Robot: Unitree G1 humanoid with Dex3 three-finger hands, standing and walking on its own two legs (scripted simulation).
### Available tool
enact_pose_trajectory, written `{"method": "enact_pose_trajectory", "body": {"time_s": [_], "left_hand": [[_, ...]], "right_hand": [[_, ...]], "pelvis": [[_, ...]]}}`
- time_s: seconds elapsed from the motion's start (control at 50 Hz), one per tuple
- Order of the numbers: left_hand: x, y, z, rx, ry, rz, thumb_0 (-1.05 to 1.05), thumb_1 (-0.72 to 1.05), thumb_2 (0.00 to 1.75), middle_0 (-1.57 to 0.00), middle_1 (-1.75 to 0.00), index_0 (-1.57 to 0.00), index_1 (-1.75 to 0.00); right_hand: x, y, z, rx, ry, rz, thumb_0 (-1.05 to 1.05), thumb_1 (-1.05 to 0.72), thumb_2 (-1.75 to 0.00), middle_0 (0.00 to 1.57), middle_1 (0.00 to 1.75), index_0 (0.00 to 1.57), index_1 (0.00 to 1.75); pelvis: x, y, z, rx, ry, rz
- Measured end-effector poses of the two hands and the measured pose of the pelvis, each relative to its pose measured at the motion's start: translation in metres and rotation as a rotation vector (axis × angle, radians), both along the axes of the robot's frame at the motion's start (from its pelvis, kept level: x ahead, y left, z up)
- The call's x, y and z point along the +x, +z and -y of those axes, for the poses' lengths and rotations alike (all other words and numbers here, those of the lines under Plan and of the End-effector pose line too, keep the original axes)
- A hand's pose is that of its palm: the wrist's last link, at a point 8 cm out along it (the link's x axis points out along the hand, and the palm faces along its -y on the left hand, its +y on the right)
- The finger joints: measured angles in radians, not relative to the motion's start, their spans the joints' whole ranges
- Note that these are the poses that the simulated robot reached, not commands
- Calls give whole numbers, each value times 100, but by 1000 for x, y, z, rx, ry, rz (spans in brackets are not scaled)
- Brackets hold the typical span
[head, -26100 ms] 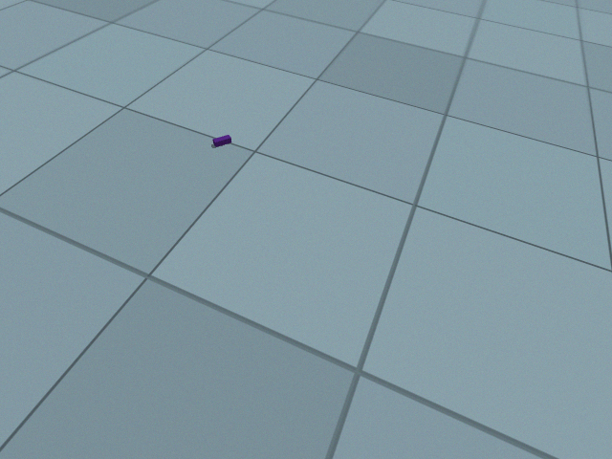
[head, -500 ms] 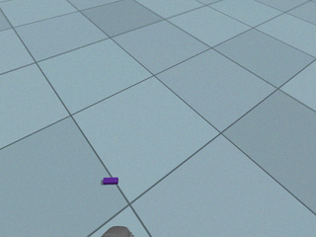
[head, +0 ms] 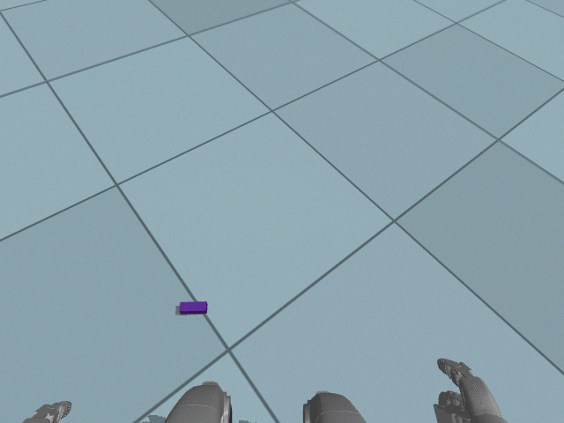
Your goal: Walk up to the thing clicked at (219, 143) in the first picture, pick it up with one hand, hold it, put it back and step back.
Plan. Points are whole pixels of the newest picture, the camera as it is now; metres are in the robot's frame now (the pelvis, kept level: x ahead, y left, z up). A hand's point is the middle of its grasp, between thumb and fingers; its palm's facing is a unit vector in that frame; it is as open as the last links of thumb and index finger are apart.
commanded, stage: walk up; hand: left
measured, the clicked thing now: (193, 307) +0.49 +0.24 -0.73
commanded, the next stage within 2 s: none
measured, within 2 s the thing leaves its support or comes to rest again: neither
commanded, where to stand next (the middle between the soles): +0.11 +0.00 m, yaw +0 degrees
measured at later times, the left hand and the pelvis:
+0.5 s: hand out of the picture +0.04 +0.28 -0.13, palm faces +0.01 -0.93 -0.37, open 7.3 cm; pelvis -0.02 +0.01 +0.02, yaw +3 degrees
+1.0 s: hand out of the picture +0.05 +0.28 -0.12, palm faces +0.06 -0.93 -0.37, open 7.3 cm; pelvis +0.01 +0.00 +0.02, yaw +3 degrees
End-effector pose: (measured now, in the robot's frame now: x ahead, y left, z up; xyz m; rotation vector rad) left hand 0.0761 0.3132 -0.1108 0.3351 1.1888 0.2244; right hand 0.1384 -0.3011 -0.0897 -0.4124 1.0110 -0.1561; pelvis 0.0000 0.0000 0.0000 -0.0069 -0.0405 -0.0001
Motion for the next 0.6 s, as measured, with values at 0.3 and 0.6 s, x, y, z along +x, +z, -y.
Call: {"method": "enact_pose_trajectory", "body": {"time_s": [0.3, 0.6], "left_hand": [[-47, 24, 3, 79, -15, 18, 0, 90, 90, -21, -30, -21, -30], [-21, 18, -4, -16, -20, 39, 0, 91, 90, -20, -30, -21, -30]], "right_hand": [[-95, -34, 20, 45, -78, -210, 0, -91, -90, 20, 30, 20, 30], [-158, 16, 28, -46, -133, -269, 0, -90, -90, 21, 30, 20, 30]], "pelvis": [[-35, 1, 5, 23, 32, -18], [-18, 19, 3, 12, 45, 19]]}}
